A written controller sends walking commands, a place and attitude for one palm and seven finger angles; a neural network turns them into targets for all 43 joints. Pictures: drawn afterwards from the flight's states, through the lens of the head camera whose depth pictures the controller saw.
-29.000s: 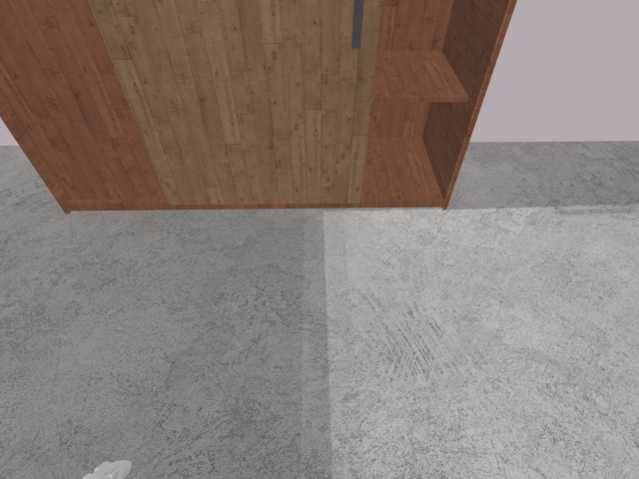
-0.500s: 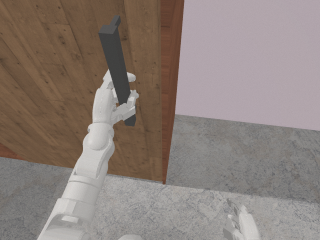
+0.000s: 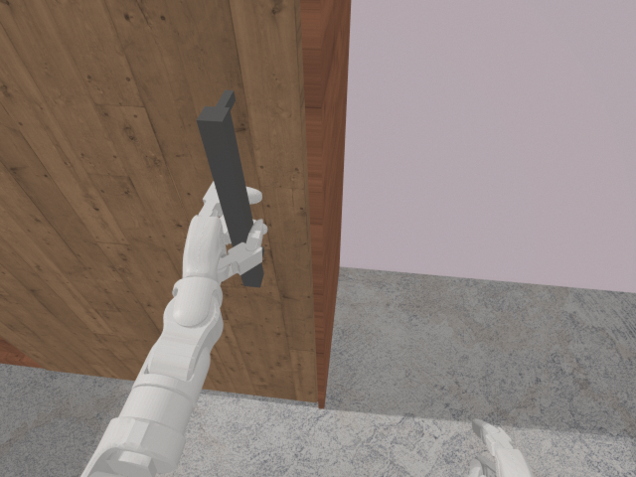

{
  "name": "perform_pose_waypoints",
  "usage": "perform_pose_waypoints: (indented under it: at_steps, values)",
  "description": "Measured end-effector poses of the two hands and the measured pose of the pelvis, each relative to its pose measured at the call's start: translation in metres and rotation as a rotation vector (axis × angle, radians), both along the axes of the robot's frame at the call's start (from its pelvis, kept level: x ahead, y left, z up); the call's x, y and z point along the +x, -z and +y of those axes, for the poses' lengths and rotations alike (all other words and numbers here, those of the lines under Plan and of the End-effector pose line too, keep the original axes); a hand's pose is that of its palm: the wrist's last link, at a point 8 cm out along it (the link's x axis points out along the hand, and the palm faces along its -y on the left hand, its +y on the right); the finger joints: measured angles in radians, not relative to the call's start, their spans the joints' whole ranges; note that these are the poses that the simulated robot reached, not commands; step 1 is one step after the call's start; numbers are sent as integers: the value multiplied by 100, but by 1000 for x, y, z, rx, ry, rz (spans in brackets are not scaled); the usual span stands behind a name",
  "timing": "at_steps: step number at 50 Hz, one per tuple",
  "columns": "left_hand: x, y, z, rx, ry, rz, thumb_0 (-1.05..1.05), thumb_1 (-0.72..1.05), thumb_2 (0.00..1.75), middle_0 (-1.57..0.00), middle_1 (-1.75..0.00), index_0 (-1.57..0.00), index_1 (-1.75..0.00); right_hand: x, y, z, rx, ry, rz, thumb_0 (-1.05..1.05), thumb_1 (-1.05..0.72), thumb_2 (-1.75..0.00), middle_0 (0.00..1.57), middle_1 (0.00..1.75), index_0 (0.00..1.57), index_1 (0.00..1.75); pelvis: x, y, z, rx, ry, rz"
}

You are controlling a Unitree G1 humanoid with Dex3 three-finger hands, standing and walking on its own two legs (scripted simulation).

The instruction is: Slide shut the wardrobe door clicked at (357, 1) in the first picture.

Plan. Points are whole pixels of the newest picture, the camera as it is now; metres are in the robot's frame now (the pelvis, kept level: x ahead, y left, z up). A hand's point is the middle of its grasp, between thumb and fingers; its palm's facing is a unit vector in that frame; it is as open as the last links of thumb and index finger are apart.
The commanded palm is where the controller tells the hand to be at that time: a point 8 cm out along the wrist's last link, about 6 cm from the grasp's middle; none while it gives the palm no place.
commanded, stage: loosen the grip on the handle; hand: left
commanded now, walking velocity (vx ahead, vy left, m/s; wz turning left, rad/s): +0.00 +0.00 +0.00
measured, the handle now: (242, 202) +0.42 +0.14 +0.13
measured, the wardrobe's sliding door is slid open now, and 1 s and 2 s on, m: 0.00 0.00 0.00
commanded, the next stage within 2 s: slip the hand off the handle in 0.62 s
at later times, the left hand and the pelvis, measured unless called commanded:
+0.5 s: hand (251, 243) +0.37 +0.12 +0.11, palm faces +0.06 -0.99 -0.09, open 13.4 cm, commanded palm +0.34 +0.17 +0.11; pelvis -0.05 +0.00 -0.01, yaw -1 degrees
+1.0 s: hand (226, 244) +0.37 +0.15 +0.10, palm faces +0.10 -0.99 -0.09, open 14.7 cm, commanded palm +0.34 +0.21 +0.11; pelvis -0.02 +0.02 -0.01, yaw -1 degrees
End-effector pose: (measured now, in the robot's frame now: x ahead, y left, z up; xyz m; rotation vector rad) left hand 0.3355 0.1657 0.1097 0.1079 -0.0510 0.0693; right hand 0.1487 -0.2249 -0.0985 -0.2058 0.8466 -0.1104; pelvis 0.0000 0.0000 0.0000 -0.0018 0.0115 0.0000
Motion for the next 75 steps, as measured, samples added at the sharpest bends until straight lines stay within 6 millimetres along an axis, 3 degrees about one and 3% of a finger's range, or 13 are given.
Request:
perform_pose_waypoints:
  at_steps: [6,10,20,27,33,41,51,58,67,75]
  values:
    - [12,1,10,15,61,44,-1,58,73,-40,-136,-26,-140,-17,-7,-6,6,28,-29,1,-90,-90,20,30,20,30,-12,0,0,13,11,19]
    - [4,0,14,-69,14,37,-1,45,69,-42,-137,-33,-140,-32,-8,-13,12,39,-104,1,-90,-90,20,30,20,30,-22,5,3,23,19,25]
    - [1,-1,6,5,7,-14,0,-21,36,-38,-133,-30,-134,-97,10,-24,-6,102,-34,1,-90,-90,20,30,20,30,-45,14,3,19,20,29]
    - [10,0,6,-12,17,-15,0,-46,24,-35,-127,-31,-128,-123,18,-22,-16,131,42,1,-90,-90,20,30,20,30,-45,14,6,15,28,43]
    - [11,3,6,-24,20,-27,-1,-53,21,-31,-122,-28,-120,-115,16,-15,-12,117,40,1,-90,-90,20,30,20,30,-37,13,12,13,34,51]
    - [9,9,10,-18,10,-18,-1,-55,20,-29,-118,-26,-116,-78,10,-4,-5,75,-14,1,-90,-90,20,30,20,30,-28,13,16,11,27,57]
    - [5,5,42,-7,-31,-28,-1,-55,20,-28,-117,-25,-115,-46,3,3,1,48,-64,1,-90,-90,20,30,20,30,-21,13,17,6,19,53]
    - [1,5,64,-7,-33,-20,-1,-55,19,-26,-116,-25,-115,-44,5,1,-12,42,-41,1,-90,-90,20,30,20,30,-19,13,17,1,7,53]
    - [1,7,88,-10,-37,-14,-1,-55,19,-25,-115,-25,-115,-55,8,-5,-31,69,-1,1,-90,-90,20,30,20,30,-19,14,18,-2,7,60]
    - [-16,9,79,-20,6,-32,-1,-55,20,-25,-115,-25,-115,-58,10,-4,-16,77,-5,1,-90,-90,20,30,20,30,-16,14,21,-2,13,60]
